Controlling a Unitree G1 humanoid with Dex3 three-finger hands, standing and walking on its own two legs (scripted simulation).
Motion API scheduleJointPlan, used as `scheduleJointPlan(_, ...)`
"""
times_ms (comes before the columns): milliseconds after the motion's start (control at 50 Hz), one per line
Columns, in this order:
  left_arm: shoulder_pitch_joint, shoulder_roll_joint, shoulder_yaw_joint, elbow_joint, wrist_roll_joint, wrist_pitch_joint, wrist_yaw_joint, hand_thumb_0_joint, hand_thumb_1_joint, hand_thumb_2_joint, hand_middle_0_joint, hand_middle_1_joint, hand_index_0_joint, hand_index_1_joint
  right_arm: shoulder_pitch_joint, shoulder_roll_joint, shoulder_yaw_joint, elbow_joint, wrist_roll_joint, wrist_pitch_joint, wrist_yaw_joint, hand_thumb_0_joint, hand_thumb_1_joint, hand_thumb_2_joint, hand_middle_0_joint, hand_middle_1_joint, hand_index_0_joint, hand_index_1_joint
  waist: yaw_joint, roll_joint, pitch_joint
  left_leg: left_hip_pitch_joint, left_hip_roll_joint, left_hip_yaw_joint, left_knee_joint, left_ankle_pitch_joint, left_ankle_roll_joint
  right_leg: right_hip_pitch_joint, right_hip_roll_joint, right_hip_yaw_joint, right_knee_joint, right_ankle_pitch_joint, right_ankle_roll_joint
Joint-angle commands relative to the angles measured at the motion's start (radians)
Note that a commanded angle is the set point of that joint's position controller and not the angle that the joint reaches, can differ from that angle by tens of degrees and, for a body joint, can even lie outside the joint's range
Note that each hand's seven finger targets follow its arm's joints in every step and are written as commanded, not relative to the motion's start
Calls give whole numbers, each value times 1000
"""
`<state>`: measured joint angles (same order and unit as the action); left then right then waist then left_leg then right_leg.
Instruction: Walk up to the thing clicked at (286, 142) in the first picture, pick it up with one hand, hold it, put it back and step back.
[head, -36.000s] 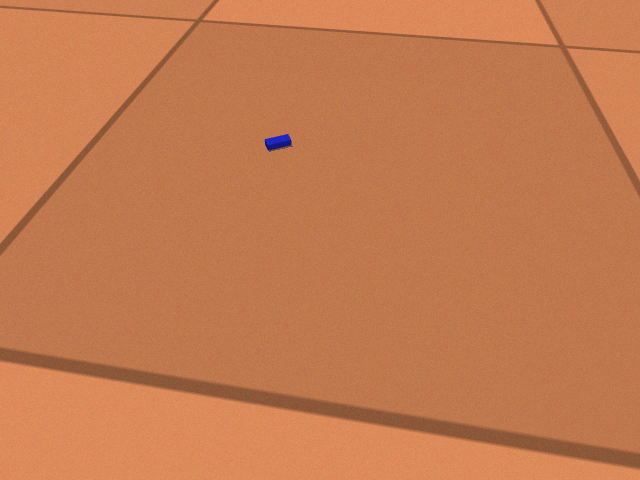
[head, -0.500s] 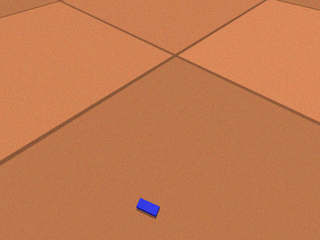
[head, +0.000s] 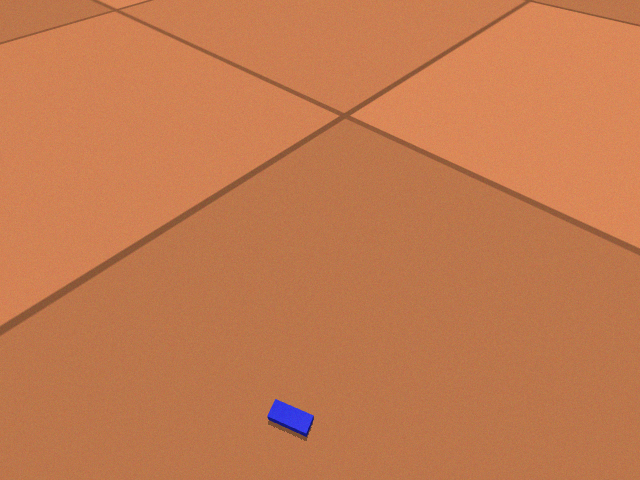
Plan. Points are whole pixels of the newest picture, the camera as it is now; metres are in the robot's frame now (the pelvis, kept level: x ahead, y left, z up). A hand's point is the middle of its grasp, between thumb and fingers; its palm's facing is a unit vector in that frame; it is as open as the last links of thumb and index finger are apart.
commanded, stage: stand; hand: left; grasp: from above
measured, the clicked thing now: (290, 417) +0.42 +0.10 -0.76
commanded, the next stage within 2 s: step back in 1.38 s
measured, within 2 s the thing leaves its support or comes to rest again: neither
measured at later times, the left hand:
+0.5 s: hand out of the picture +0.07 +0.24 -0.16, palm faces +0.02 -0.94 -0.34, open 7.4 cm
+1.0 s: hand out of the picture +0.08 +0.24 -0.16, palm faces +0.01 -0.94 -0.34, open 7.4 cm
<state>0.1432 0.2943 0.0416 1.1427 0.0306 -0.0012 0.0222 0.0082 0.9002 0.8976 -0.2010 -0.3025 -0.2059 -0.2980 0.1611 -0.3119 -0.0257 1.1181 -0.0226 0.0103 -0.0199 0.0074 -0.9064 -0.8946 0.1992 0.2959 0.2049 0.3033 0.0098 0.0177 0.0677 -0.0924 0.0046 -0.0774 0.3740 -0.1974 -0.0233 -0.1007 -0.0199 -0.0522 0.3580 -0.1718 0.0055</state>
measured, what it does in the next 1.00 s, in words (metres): stands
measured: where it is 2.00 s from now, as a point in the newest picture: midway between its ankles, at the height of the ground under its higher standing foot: outside the picture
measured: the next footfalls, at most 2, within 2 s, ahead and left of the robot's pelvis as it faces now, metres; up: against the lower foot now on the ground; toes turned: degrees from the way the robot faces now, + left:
none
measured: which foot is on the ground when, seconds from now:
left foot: down 0.00-1.00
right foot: down 0.00-1.00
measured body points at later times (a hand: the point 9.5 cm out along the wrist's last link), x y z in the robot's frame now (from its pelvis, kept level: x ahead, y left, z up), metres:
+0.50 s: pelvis +0.01 +0.00 +0.00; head +0.01 -0.01 +0.45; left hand +0.07 +0.29 -0.13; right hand +0.07 -0.29 -0.14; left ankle +0.01 +0.14 -0.75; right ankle +0.02 -0.12 -0.75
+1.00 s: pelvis +0.01 +0.00 +0.00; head +0.02 -0.01 +0.45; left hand +0.08 +0.29 -0.13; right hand +0.08 -0.30 -0.14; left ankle +0.01 +0.14 -0.75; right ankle +0.02 -0.12 -0.75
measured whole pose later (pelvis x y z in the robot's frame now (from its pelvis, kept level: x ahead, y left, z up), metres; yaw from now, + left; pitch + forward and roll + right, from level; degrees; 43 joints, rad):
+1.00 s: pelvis +0.01 +0.00 +0.00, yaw +0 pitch -3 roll +0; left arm 0.12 0.32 0.03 1.15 0.02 -0.01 0.00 0.01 0.90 0.90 -0.20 -0.30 -0.21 -0.30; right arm 0.13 -0.34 -0.01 1.13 -0.02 0.00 -0.01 0.01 -0.91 -0.89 0.20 0.30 0.21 0.30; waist 0.00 0.02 0.06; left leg -0.09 0.01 -0.08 0.33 -0.19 -0.03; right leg -0.11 -0.01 -0.05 0.33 -0.17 0.00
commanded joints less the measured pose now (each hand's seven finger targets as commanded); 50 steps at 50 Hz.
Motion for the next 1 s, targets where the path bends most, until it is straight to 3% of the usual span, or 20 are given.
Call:
scheduleJointPlan(0,-39,209,33,-45,-6,-19,8,0,899,900,-200,-300,-200,-300,-42,-184,-29,-60,2,-25,-6,0,-900,-900,200,300,200,300,8,-8,-3,-82,82,-68,-84,21,48,13,-96,108,-93,-47,-11)
scheduleJointPlan(140,-58,211,34,-42,-12,-21,7,0,899,900,-200,-300,-200,-300,-44,-192,-22,-57,2,-28,-8,0,-900,-900,200,300,200,300,4,-4,-38,-63,94,-65,-78,93,50,42,-103,104,-83,49,-14)
scheduleJointPlan(220,-56,217,31,-37,-11,-17,3,0,899,900,-200,-300,-200,-300,-36,-197,-21,-51,3,-27,-6,0,-900,-900,200,300,200,300,3,-7,0,-88,89,-68,-96,26,48,19,-96,106,-98,-46,-13)
scheduleJointPlan(280,-59,218,31,-39,-8,-18,2,0,899,900,-200,-300,-200,-300,-45,-198,-22,-52,4,-26,-6,0,-900,-900,200,300,200,300,3,-14,-16,-77,93,-71,-90,29,50,13,-96,104,-95,-47,-15)
scheduleJointPlan(520,-65,221,27,-45,-16,-24,0,0,899,900,-200,-300,-200,-300,-53,-214,-20,-50,6,-33,-7,0,-900,-900,200,300,200,300,-1,-12,-82,-26,103,-58,-78,181,46,55,-108,97,-66,128,-17)
scheduleJointPlan(600,-69,224,26,-48,-17,-24,-1,0,899,900,-200,-300,-200,-300,-60,-213,-15,-50,6,-33,-5,0,-900,-900,200,300,200,300,-1,-2,-70,-42,103,-57,-83,173,45,59,-108,98,-67,131,-12)
scheduleJointPlan(740,-72,232,24,-48,-13,-22,-3,0,899,900,-200,-300,-200,-300,-68,-218,-18,-47,6,-29,-1,0,-900,-900,200,300,200,300,0,-10,-26,-72,99,-64,-109,69,44,25,-101,97,-93,-9,-16)
scheduleJointPlan(980,-76,242,24,-57,-18,-29,-6,0,900,900,-200,-300,-200,-300,-69,-220,-15,-52,7,-33,2,0,-900,-900,200,300,200,300,-4,-10,-70,-45,102,-57,-92,135,42,47,-112,104,-80,90,-21)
